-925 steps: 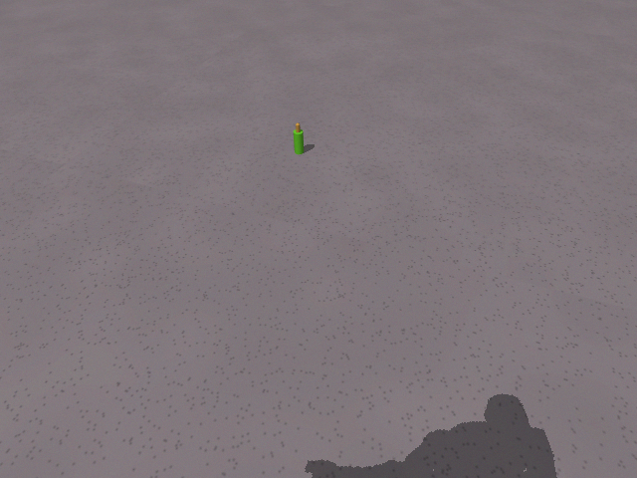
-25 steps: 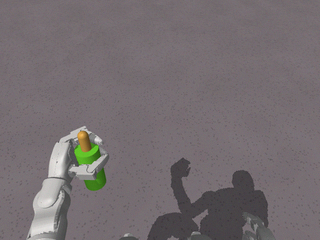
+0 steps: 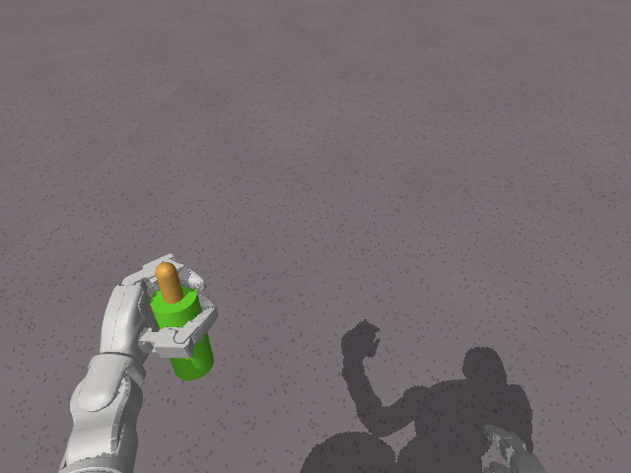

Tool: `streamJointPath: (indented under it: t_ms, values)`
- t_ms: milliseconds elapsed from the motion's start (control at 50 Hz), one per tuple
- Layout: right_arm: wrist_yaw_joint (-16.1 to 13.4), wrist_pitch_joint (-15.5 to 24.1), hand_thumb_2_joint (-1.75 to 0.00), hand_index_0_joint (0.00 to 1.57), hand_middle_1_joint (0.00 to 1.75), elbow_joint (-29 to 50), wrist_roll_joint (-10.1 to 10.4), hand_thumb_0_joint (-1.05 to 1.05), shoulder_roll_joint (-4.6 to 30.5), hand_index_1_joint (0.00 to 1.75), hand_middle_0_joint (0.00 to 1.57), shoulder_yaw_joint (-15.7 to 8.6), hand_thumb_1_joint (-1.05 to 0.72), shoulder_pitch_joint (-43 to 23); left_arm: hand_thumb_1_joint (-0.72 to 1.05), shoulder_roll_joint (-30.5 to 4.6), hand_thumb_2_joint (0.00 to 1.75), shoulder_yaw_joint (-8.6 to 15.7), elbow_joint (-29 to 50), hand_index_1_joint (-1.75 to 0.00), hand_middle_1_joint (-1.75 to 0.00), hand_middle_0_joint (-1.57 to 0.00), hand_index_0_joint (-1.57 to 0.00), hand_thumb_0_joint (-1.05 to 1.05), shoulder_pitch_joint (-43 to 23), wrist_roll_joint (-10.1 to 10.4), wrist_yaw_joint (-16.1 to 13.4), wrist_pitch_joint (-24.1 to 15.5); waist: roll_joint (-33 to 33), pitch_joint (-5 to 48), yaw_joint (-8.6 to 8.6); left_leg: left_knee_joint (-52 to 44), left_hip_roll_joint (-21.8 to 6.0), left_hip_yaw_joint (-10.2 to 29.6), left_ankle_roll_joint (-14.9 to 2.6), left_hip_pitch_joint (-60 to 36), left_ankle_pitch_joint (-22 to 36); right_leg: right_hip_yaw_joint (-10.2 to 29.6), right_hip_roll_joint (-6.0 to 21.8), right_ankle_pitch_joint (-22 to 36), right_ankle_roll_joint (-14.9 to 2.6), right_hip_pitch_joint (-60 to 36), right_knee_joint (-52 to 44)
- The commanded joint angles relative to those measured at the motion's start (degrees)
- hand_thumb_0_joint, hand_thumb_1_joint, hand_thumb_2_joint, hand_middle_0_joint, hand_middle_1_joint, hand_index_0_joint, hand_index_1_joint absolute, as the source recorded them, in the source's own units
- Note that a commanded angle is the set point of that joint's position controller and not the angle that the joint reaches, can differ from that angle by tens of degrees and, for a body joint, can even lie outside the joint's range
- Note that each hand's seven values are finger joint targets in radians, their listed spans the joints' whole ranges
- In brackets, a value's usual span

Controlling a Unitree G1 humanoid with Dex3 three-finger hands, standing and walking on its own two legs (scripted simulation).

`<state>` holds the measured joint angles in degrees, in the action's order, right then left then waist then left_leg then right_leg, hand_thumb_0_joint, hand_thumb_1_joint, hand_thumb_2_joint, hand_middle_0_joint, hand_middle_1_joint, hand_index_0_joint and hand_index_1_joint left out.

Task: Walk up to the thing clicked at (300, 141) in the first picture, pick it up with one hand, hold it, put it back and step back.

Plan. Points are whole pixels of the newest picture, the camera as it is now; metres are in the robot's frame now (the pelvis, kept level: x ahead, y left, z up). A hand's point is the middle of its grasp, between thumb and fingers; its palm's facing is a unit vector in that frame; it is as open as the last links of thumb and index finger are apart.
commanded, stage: hold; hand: left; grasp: from the side
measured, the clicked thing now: (180, 319) +0.32 +0.17 +0.03
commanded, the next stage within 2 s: none
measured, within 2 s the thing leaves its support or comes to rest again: neither
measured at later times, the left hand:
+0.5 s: hand (175, 315) +0.31 +0.17 +0.07, palm faces -0.08 -1.00 +0.00, open 6.6 cm
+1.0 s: hand (176, 312) +0.31 +0.16 +0.07, palm faces -0.10 -1.00 -0.01, open 6.6 cm
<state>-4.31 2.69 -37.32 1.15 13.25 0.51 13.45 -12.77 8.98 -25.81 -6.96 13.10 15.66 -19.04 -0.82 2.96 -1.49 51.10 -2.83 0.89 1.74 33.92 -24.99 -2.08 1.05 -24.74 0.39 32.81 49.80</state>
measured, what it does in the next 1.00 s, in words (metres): stands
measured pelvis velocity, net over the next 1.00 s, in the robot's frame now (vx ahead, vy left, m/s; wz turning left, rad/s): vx -0.01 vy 0.01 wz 0.00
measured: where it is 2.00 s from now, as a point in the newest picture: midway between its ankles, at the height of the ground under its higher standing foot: outside the picture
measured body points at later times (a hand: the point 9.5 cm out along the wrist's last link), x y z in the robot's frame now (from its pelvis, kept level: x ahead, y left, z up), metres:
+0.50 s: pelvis +0.00 +0.00 +0.01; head +0.02 +0.00 +0.46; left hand +0.31 +0.22 +0.07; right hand +0.13 -0.25 -0.09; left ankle +0.01 +0.14 -0.69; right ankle +0.00 -0.13 -0.69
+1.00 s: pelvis -0.01 +0.01 +0.01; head +0.01 +0.01 +0.46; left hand +0.31 +0.22 +0.07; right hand +0.12 -0.24 -0.09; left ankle +0.01 +0.14 -0.69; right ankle +0.00 -0.13 -0.69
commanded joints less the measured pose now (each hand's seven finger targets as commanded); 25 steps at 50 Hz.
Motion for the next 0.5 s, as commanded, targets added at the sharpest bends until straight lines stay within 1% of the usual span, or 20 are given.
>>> streamJointPath:
  t_ms: [0,20,40,60,80,100,120,140,160,180,220,240,280,300,340,360,400,420,440,480]
  values:
    - [-0.64,2.01,-0.89,0.20,0.30,7.14,0.07,0.00,7.76,0.30,0.20,-2.85,-0.88,-1.85,0.44,-8.49,1.21,3.38,13.33,-1.37,-1.38,-1.27,-1.29,0.00,-14.53,1.38,-0.39,-5.09,0.24,15.90,0.24,-7.21,2.14,-1.12,-1.78,-9.90,16.84,0.45,-1.37,19.22,-0.79,-8.59,-7.38]
    - [-0.68,2.06,-0.89,0.20,0.30,6.72,-0.02,0.00,7.61,0.30,0.20,-2.86,-0.88,-1.48,0.45,-9.96,1.22,3.77,18.44,-1.38,-1.39,-1.27,-1.29,0.00,-17.39,1.35,-0.55,-5.64,-1.26,16.90,0.55,-7.30,2.19,-1.16,-1.72,-10.56,17.21,0.52,-1.24,19.66,-0.81,-8.88,-7.30]
    - [-0.70,2.02,-0.89,0.20,0.30,6.43,-0.10,0.00,7.32,0.30,0.20,-2.77,-0.89,-1.08,0.44,-8.20,1.22,2.98,15.03,-1.38,-1.39,-1.27,-1.29,0.00,-15.15,1.26,-0.58,-5.18,-0.48,17.44,0.13,-7.02,2.25,-1.14,-1.75,-10.52,18.14,0.52,-1.25,20.78,-0.71,-9.74,-7.36]
    - [-0.80,2.04,-0.89,0.20,0.30,6.62,-0.07,0.00,7.44,0.30,0.20,-2.84,-0.88,-1.62,0.44,-8.31,1.21,2.75,16.50,-1.37,-1.38,-1.27,-1.28,0.00,-15.24,1.35,-0.53,-5.18,-0.59,17.01,0.38,-7.21,2.30,-1.30,-1.81,-11.00,18.34,0.59,-1.18,21.28,-0.60,-9.69,-7.81]
    - [-0.74,2.13,-0.89,0.20,0.30,6.55,0.04,0.00,7.66,0.30,0.20,-2.92,-0.88,-1.42,0.46,-7.79,1.22,2.55,15.21,-1.38,-1.39,-1.27,-1.29,0.00,-14.91,1.47,-0.59,-4.89,0.06,16.74,-0.08,-7.36,2.22,-1.18,-1.89,-11.09,18.58,0.57,-1.18,21.53,-0.64,-9.98,-7.72]
    - [-0.84,2.07,-0.89,0.20,0.30,6.32,-0.03,0.00,7.57,0.30,0.20,-3.01,-0.88,-1.37,0.43,-9.20,1.22,3.36,17.02,-1.38,-1.39,-1.27,-1.29,0.00,-16.43,1.29,-0.54,-4.94,-0.70,16.99,0.50,-7.42,2.27,-1.35,-1.90,-11.30,18.64,0.70,-1.03,21.81,-0.53,-10.31,-8.10]
    - [-0.94,1.93,-0.89,0.20,0.30,6.32,0.02,0.00,7.61,0.30,0.20,-3.00,-0.88,-1.76,0.44,-8.64,1.21,2.83,15.32,-1.37,-1.39,-1.27,-1.29,0.00,-15.43,1.10,-0.56,-4.74,-0.20,16.36,-0.09,-7.58,2.27,-1.37,-1.95,-11.43,18.46,0.73,-1.07,21.63,-0.51,-10.00,-8.35]
    - [-0.92,1.84,-0.89,0.20,0.30,6.32,-0.10,0.00,7.49,0.30,0.20,-2.97,-0.88,-1.71,0.42,-8.92,1.21,2.85,16.22,-1.37,-1.38,-1.26,-1.28,0.00,-16.24,0.90,-0.58,-4.66,-0.38,16.08,0.27,-7.90,2.23,-1.35,-1.93,-11.38,18.03,0.61,-1.11,21.18,-0.55,-10.00,-8.56]
    - [-0.80,1.80,-0.89,0.20,0.30,6.46,-0.04,0.00,7.47,0.30,0.20,-2.93,-0.88,-1.94,0.44,-7.70,1.21,1.97,14.34,-1.36,-1.38,-1.26,-1.27,0.00,-14.93,0.88,-0.55,-4.36,0.09,15.12,-0.21,-8.15,2.23,-1.30,-1.95,-11.06,17.36,0.48,-1.19,20.39,-0.57,-9.79,-8.78]
    - [-0.77,1.81,-0.89,0.20,0.30,6.49,-0.03,0.00,7.41,0.30,0.20,-2.98,-0.87,-1.89,0.44,-8.78,1.21,3.14,16.38,-1.36,-1.37,-1.25,-1.27,0.00,-16.15,1.01,-0.76,-4.50,-0.34,14.93,0.47,-8.57,2.24,-1.34,-1.89,-10.92,16.55,0.44,-1.11,19.61,-0.64,-9.91,-9.14]
    - [-0.81,1.70,-0.89,0.20,0.30,7.00,0.08,0.00,7.37,0.30,0.20,-2.90,-0.87,-2.80,0.45,-7.49,1.22,2.29,13.78,-1.38,-1.39,-1.27,-1.29,0.00,-14.51,0.95,-0.65,-4.13,0.52,14.02,0.23,-9.14,2.29,-1.38,-1.98,-10.88,15.41,0.32,-1.14,18.43,-0.56,-10.09,-9.81]
    - [-0.76,1.71,-0.89,0.20,0.30,6.83,0.08,0.00,7.63,0.30,0.20,-3.04,-0.87,-2.58,0.46,-8.59,1.22,3.23,14.67,-1.37,-1.39,-1.26,-1.28,0.00,-16.07,1.05,-0.70,-4.37,0.16,14.12,0.26,-9.43,2.25,-1.31,-1.93,-10.92,15.27,0.34,-1.23,18.12,-0.68,-10.12,-9.62]
    - [-0.62,1.67,-0.89,0.20,0.30,6.76,0.14,0.00,7.84,0.30,0.20,-3.10,-0.87,-2.27,0.46,-8.03,1.23,2.70,12.87,-1.38,-1.40,-1.26,-1.28,0.00,-14.97,0.90,-0.46,-4.24,-1.04,14.56,0.10,-9.74,2.13,-1.18,-1.75,-12.22,17.18,0.13,-1.40,19.13,-0.99,-10.22,-9.41]
    - [-0.63,1.68,-0.89,0.20,0.30,6.87,0.07,0.00,7.59,0.30,0.20,-3.03,-0.87,-2.65,0.46,-9.16,1.24,3.63,15.39,-1.39,-1.40,-1.26,-1.28,0.00,-15.47,0.99,-0.45,-4.60,-1.47,14.79,0.87,-9.78,2.17,-1.12,-1.69,-12.35,17.80,0.04,-1.37,19.48,-0.95,-10.77,-9.41]
    - [-0.75,1.62,-0.89,0.20,0.30,6.79,0.11,0.00,7.61,0.30,0.20,-2.95,-0.87,-2.31,0.47,-9.67,1.23,3.71,16.48,-1.38,-1.40,-1.26,-1.28,0.00,-16.06,0.90,-0.52,-4.75,-1.54,15.02,0.66,-10.16,2.14,-1.21,-1.64,-13.35,18.47,0.04,-1.36,20.10,-1.01,-11.16,-9.50]
    - [-0.81,1.55,-0.89,0.20,0.30,7.00,0.07,0.00,7.19,0.30,0.20,-2.83,-0.87,-2.57,0.48,-9.61,1.22,3.29,17.86,-1.37,-1.39,-1.26,-1.28,0.00,-16.52,0.73,-0.43,-4.78,-1.49,15.38,0.73,-10.10,2.32,-1.38,-1.71,-13.33,17.85,0.24,-1.23,20.08,-0.83,-11.49,-10.14]
    - [-0.61,1.80,-0.89,0.20,0.30,6.88,0.16,0.00,7.10,0.30,0.20,-2.64,-0.87,-2.66,0.47,-7.51,1.21,1.69,17.07,-1.36,-1.38,-1.26,-1.28,0.00,-16.53,1.04,-0.49,-4.56,-0.30,13.10,0.23,-11.02,2.21,-1.18,-1.70,-12.82,15.92,-0.05,-1.39,18.13,-0.88,-10.98,-10.44]
    - [-0.58,1.96,-0.89,0.20,0.30,6.82,0.15,0.00,7.23,0.30,0.20,-2.72,-0.88,-3.08,0.46,-6.48,1.21,1.70,14.39,-1.37,-1.39,-1.26,-1.28,0.00,-15.80,1.40,-0.52,-4.35,0.12,12.35,-0.02,-11.02,2.27,-1.21,-1.80,-12.28,14.59,0.06,-1.36,16.97,-0.78,-10.53,-10.78]
    - [-0.61,1.90,-0.89,0.20,0.30,6.34,0.08,0.00,7.34,0.30,0.20,-2.92,-0.87,-2.78,0.46,-8.86,1.21,3.54,15.73,-1.35,-1.37,-1.24,-1.26,0.00,-17.48,1.19,-0.82,-4.55,-0.86,13.12,0.42,-11.02,2.26,-1.23,-1.78,-11.94,14.58,0.04,-1.31,17.07,-0.89,-10.68,-10.75]
    - [-0.68,1.88,-0.89,0.20,0.30,6.63,0.02,0.00,7.40,0.30,0.20,-2.80,-0.87,-3.48,0.46,-7.78,1.22,2.38,12.07,-1.37,-1.38,-1.25,-1.27,0.00,-16.84,0.88,-0.44,-4.22,0.69,11.46,-0.45,-10.95,2.36,-1.62,-2.14,-11.57,13.40,0.39,-1.13,16.54,-0.53,-9.89,-11.64]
